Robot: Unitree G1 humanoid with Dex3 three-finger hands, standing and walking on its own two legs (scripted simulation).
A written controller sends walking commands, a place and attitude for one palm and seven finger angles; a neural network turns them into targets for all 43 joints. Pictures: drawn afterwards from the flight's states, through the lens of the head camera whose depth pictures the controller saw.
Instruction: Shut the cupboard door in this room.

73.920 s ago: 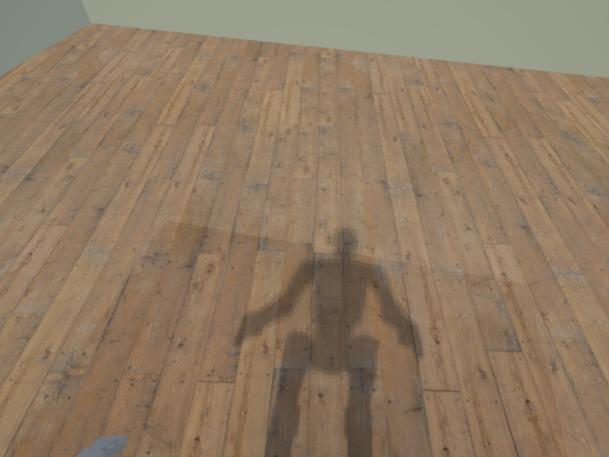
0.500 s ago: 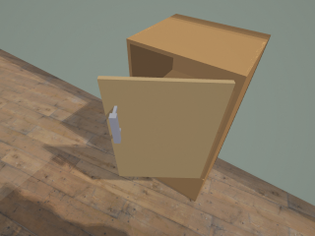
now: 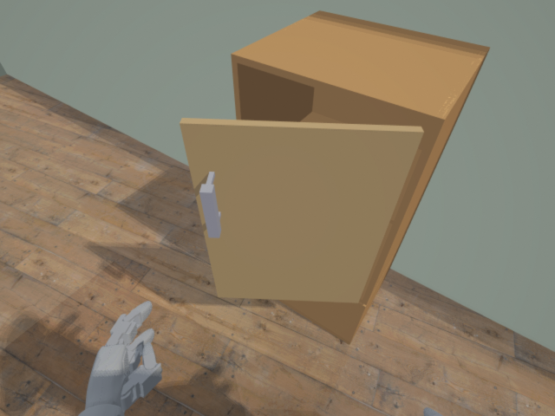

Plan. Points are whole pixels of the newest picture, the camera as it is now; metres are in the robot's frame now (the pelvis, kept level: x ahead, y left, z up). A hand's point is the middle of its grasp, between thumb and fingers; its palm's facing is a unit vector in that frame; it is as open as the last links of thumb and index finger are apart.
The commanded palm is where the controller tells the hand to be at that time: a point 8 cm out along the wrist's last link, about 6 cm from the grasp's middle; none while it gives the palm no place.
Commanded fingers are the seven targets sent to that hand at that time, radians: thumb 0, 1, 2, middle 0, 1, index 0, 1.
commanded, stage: raise the hand and make a fist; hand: left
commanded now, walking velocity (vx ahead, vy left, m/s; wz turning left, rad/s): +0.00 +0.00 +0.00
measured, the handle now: (213, 205) +0.51 +0.14 -0.01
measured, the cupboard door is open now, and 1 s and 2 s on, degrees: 32 32 32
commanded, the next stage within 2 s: bring the fist close to the handle in 1.74 s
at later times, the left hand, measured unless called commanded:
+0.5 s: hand (190, 368) +0.20 +0.13 -0.01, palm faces -0.07 -1.00 -0.06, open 4.9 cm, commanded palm +0.17 +0.20 -0.03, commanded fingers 0.00 0.90 0.90 -0.82 -0.98 -0.82 -0.98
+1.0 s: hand (189, 329) +0.26 +0.14 -0.02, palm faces -0.04 -1.00 -0.03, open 3.2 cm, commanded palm +0.24 +0.20 -0.01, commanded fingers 0.00 0.90 0.90 -1.28 -1.48 -1.28 -1.48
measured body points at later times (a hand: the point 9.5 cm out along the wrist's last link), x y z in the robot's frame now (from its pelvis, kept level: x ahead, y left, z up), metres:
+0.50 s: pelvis -0.01 -0.02 -0.10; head +0.04 -0.01 +0.35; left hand +0.20 +0.18 -0.01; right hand +0.21 -0.22 -0.16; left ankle +0.09 +0.05 -0.72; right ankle +0.03 -0.12 -0.72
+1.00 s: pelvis +0.05 -0.02 -0.07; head +0.12 -0.02 +0.37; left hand +0.26 +0.20 -0.02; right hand +0.23 -0.27 -0.15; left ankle +0.09 +0.05 -0.72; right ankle +0.03 -0.12 -0.72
